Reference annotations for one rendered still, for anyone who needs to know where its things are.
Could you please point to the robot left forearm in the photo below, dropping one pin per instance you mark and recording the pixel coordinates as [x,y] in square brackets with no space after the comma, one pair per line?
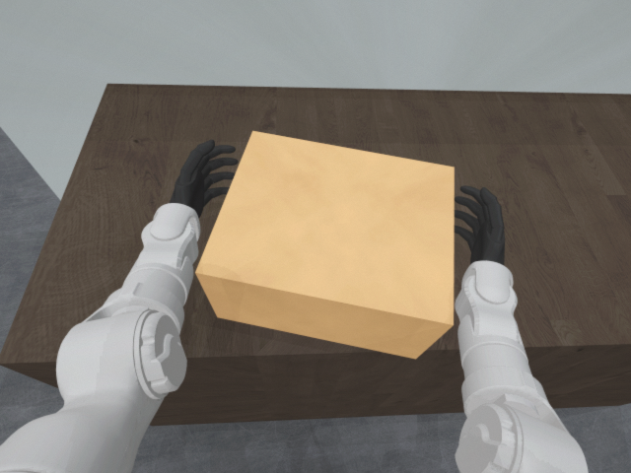
[162,275]

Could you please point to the right robot upper arm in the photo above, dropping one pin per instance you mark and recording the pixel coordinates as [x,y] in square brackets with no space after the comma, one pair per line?
[497,438]

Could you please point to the left robot upper arm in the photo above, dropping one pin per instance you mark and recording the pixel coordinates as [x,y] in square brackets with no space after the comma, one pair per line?
[114,374]

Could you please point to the robot right forearm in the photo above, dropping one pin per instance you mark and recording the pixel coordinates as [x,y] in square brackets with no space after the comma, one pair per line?
[492,353]

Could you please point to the right robot hand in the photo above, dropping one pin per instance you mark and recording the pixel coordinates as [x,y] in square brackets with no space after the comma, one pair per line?
[487,242]

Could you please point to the pedestal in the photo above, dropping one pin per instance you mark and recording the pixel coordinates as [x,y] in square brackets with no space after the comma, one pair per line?
[558,163]

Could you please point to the left robot hand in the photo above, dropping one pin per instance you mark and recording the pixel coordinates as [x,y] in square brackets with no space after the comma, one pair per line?
[191,187]

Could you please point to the carton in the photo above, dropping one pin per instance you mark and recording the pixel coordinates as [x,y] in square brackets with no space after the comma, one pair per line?
[337,244]

